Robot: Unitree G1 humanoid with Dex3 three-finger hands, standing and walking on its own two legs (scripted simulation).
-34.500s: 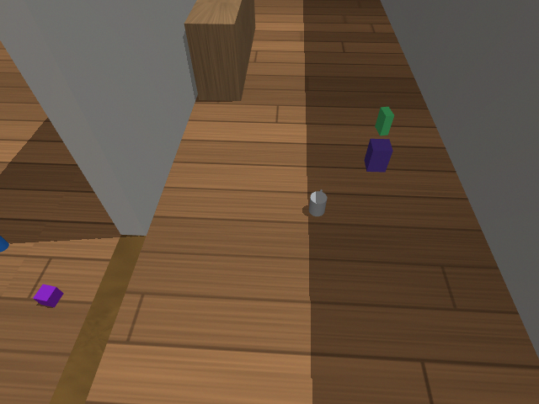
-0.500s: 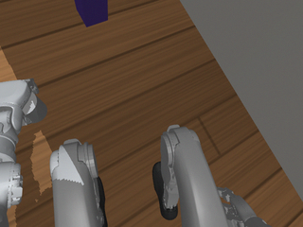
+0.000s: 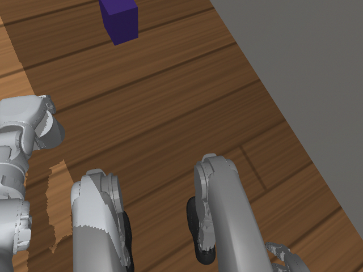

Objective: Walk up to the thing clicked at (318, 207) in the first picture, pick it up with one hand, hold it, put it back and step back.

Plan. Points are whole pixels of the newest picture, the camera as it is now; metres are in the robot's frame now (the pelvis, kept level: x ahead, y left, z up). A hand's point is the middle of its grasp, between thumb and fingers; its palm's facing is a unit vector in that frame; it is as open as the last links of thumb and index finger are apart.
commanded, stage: lift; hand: left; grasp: from above
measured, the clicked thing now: (41, 122) +0.46 +0.30 -0.18
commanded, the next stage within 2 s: hold in 1.42 s
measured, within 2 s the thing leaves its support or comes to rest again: neither
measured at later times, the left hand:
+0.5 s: hand out of the picture +0.38 +0.29 +0.01, palm faces -0.42 -0.09 -0.90, open 10.3 cm
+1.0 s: hand out of the picture +0.35 +0.27 +0.20, palm faces -0.46 -0.12 -0.88, open 10.3 cm
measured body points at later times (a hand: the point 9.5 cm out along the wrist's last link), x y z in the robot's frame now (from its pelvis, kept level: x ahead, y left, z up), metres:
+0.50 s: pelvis +0.01 +0.00 +0.12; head +0.17 +0.05 +0.53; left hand +0.40 +0.30 +0.06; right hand +0.14 -0.26 +0.00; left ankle +0.09 +0.13 -0.33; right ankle +0.10 -0.13 -0.33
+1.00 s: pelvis +0.04 +0.01 +0.29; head +0.12 +0.03 +0.73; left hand +0.37 +0.28 +0.25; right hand +0.15 -0.25 +0.17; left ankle +0.09 +0.13 -0.33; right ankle +0.10 -0.13 -0.33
